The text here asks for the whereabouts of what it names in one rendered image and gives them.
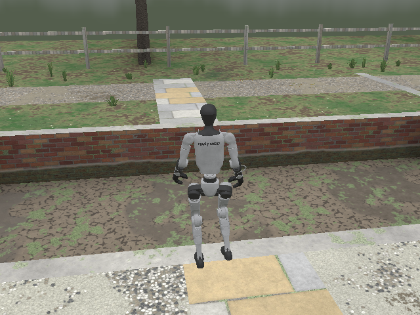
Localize robot head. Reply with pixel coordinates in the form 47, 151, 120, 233
198, 104, 220, 136

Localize robot left forearm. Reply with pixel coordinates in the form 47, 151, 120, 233
174, 158, 184, 176

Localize robot right hand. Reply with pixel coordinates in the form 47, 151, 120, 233
228, 176, 243, 188

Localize left robot upper arm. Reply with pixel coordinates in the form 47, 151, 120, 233
178, 133, 195, 168

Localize right robot upper arm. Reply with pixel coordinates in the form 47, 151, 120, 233
222, 132, 240, 168

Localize right robot shin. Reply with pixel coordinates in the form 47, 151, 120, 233
219, 207, 230, 252

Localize robot right forearm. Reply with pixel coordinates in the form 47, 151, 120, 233
232, 158, 243, 179

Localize robot left hand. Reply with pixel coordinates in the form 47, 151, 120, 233
173, 173, 188, 184

